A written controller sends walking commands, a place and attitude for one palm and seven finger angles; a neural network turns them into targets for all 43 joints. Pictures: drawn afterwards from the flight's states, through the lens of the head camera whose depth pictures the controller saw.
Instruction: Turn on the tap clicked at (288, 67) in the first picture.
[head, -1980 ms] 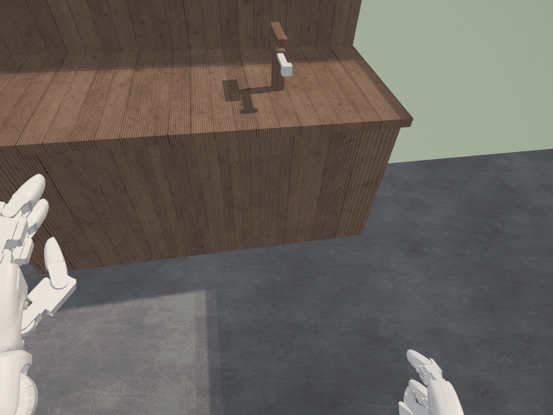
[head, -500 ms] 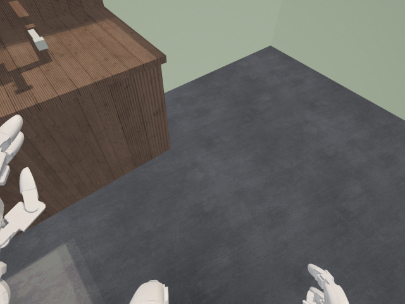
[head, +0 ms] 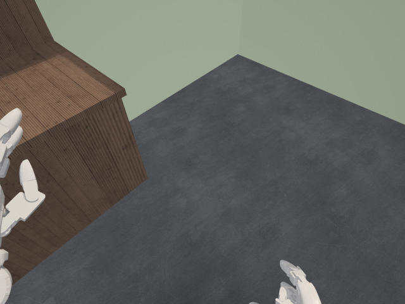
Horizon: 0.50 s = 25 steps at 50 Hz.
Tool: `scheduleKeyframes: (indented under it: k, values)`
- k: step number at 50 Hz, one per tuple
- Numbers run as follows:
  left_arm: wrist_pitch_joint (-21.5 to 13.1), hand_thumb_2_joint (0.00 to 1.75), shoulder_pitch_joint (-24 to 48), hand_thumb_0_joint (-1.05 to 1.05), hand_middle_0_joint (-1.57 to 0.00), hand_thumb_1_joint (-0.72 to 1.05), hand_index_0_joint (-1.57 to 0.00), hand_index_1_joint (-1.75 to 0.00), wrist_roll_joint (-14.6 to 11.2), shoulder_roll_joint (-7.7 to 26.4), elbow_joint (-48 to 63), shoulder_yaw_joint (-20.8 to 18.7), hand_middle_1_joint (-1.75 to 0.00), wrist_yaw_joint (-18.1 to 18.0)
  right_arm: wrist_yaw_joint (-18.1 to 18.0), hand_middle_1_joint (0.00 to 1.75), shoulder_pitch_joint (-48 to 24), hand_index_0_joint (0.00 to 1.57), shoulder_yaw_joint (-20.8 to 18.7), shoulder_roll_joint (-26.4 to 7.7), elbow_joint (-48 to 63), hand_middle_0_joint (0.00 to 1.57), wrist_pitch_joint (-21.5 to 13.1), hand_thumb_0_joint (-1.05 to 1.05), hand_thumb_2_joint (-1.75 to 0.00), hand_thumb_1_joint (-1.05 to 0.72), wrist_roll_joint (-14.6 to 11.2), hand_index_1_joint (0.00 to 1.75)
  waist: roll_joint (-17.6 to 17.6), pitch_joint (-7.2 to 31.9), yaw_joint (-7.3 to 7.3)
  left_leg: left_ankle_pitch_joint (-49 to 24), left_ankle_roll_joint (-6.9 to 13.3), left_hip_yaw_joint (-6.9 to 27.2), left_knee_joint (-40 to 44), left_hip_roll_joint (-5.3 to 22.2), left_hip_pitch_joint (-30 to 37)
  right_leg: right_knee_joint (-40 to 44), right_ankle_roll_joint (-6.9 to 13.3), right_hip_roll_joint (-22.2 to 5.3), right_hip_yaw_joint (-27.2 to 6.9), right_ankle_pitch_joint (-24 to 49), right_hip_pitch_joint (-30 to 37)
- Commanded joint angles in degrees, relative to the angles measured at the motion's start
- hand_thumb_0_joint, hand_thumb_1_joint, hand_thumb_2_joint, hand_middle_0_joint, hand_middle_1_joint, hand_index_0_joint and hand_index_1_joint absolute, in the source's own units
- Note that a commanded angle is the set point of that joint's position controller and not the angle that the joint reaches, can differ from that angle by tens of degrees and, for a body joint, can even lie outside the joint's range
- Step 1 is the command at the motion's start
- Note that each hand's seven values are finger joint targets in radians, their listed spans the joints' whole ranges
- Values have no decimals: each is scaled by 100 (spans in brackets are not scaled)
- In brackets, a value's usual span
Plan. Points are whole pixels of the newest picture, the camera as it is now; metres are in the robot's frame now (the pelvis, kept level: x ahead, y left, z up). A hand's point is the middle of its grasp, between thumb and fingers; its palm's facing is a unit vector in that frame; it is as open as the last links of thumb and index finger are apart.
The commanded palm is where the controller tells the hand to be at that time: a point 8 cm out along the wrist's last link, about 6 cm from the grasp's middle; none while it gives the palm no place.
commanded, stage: turn to face it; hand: left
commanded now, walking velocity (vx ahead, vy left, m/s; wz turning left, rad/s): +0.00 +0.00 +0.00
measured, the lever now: out of the picture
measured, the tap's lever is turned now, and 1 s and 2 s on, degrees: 0 0 0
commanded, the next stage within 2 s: take the last steps up to it in 0.96 s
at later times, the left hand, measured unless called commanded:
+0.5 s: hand (56, 166) +0.27 +0.24 +0.18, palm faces +0.51 -0.76 -0.39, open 7.4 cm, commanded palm +0.21 +0.28 +0.18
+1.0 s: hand (48, 257) +0.15 +0.20 +0.17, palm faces +0.69 -0.62 -0.38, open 7.4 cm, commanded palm +0.08 +0.23 +0.18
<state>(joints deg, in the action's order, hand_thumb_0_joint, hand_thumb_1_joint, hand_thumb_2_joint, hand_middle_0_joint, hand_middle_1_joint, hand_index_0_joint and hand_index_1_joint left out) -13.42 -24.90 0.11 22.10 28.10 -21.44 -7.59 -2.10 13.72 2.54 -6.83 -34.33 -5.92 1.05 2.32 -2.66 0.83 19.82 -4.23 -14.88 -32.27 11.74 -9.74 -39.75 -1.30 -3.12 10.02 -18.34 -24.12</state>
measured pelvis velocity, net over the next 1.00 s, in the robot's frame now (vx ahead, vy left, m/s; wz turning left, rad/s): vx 0.04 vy -0.09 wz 0.40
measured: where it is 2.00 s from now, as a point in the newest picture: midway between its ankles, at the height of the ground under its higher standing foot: outside the picture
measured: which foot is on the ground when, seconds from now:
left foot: down 0.00-0.04, up 0.06-0.42, down 0.44-0.82, up 0.84-1.00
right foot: up 0.00-0.02, down 0.04-0.46, up 0.48-0.78, down 0.80-1.00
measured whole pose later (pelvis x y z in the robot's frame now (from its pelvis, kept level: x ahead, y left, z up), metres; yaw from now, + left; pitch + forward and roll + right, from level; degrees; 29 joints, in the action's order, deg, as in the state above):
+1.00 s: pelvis +0.04 -0.09 +0.01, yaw +23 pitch -1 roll +3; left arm -8.6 -26.5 -2.0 17.3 26.1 -17.4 -8.4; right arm -4.4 12.2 -0.1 -13.1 -36.6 -3.1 -0.1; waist 0.0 -1.5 0.4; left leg 23.0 -2.4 -3.2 -56.5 1.0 -27.7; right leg -29.2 0.7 -5.7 8.4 -17.6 -10.5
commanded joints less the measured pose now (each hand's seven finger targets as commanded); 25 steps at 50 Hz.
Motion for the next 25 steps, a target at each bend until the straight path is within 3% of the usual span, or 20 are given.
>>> scheduleKeyframes:
  k: [1,2,3,4,5,6,8,11,15,18,20,21,22,23,24,25]
  values:
    - [-152,90,363,0,-20,90,-20,-30,-40,722,638,-480,-30,-123,-44,30,-425,20,-528,-857,777,20,-160,0,-90,-90,-173,30,-1091,1239,3,-867,516,-41,-2605,-61,-1372,1405,629,-498,-1292,1125,2299]
    - [-152,90,393,0,-20,90,-20,-30,-40,1126,831,-800,-30,-188,-31,30,-660,20,-460,-826,946,20,-137,0,-90,-90,-165,30,-2271,1301,7,1462,325,377,-3960,-834,-2962,1752,1297,-1678,-3552,2878,3046]
    - [-178,90,316,0,-20,90,-20,-30,-91,1245,949,-992,-30,-237,-20,30,-761,20,-428,-891,884,20,-104,0,-90,-90,-140,30,-1769,1318,-4,1438,328,1234,-4462,-603,-3045,1758,1417,-2101,-3490,3273,2881]
    - [-201,90,212,0,-20,90,-20,-30,-126,1080,1019,-888,-30,-183,20,30,-603,20,-487,-942,771,20,-80,0,-90,-90,-142,30,-1246,1446,-83,1086,325,1500,-4383,-473,-2806,1774,1313,-1944,-3063,2553,2679]
    - [-234,90,2,0,-20,90,-20,-30,-122,1236,1270,-1002,-30,-203,52,30,-688,20,-466,-947,792,20,-15,0,-90,-90,-173,30,-1089,1276,-75,794,266,1490,-4453,-463,-2911,1766,1312,-1948,-2872,2474,2584]
    - [-276,90,-184,0,-20,90,-20,-30,-120,1355,1498,-1182,-30,-220,60,30,-853,20,-434,-937,726,20,110,0,-90,-90,-184,30,-718,1262,-84,569,225,1570,-4400,-395,-2868,1634,1228,-1845,-2295,2715,2431]
    - [-388,90,-559,0,-20,90,-20,-30,-130,1246,1773,-1189,-30,-290,-11,30,-896,20,-425,-915,768,20,171,0,-90,-90,-157,30,-628,1178,-138,315,193,1445,-4003,-478,-2699,1638,1098,-1720,-1582,3466,2201]
    - [-436,90,-706,0,-20,90,-20,-30,-192,1310,2023,-1337,-30,-386,-101,30,-830,20,-472,-882,896,20,213,0,-90,-90,-138,30,-805,1207,-156,162,175,1207,-2556,-470,-2057,1507,944,-1610,-868,3948,2003]
    - [-346,90,-917,0,-20,90,-20,-30,-243,1056,1693,-1227,-30,-482,-160,30,-574,20,-526,-877,1007,20,151,0,-90,-90,-72,30,-896,1135,-7,-30,241,728,-1280,-713,-1706,1371,881,-1653,-795,4175,2054]
    - [-271,90,-726,0,-20,90,-20,-30,-228,941,1478,-1037,-30,-493,-192,30,-374,20,-561,-915,961,20,115,0,-90,-90,-52,30,-891,1063,-77,-477,252,631,-570,-778,-1208,1098,698,-1658,-579,3723,1835]
    - [-237,90,-472,0,-20,90,-20,-30,-240,878,1456,-860,-30,-471,-237,30,-255,20,-608,-954,952,20,112,0,-90,-90,-70,30,-671,1072,-220,-951,333,637,148,-903,-485,579,432,-1520,-441,3376,1452]
    - [-209,90,-359,0,-20,90,-20,-30,-253,865,1521,-739,-30,-454,-271,30,-235,20,-632,-996,962,20,99,0,-90,-90,-97,30,-321,1094,-297,-1616,477,964,517,-670,-6,-78,196,-1331,-270,2968,1101]
    - [-246,90,-246,0,-20,90,-20,-30,-292,909,1690,-742,-30,-438,-257,30,-305,20,-629,-1079,1005,20,44,0,-90,-90,-88,30,575,1186,-209,-3192,1029,2334,813,202,343,-1023,-108,-670,-181,1127,490]
    - [-324,90,-203,0,-20,90,-20,-30,-296,939,1778,-745,-30,-379,-208,30,-318,20,-612,-1119,1016,20,-19,0,-90,-90,-80,30,1518,1152,-76,-5289,1755,3942,926,1246,569,-1912,-300,-56,-506,-1657,-301]
    - [-320,90,-282,0,-20,90,-20,-30,-190,976,1479,-762,-30,-281,-131,30,-216,20,-575,-1081,861,20,-66,0,-90,-90,-53,30,1217,973,-94,-5195,1886,4099,945,1345,483,-2294,-240,-32,-949,-1941,-598]
    - [-300,90,41,0,-20,90,-20,-30,-120,1040,1752,-677,-30,-219,-103,30,-407,20,-564,-1140,849,20,-74,0,-90,-90,0,30,1079,867,-101,-4469,1801,3928,996,1252,28,-2294,-233,-204,-1079,-1759,-459]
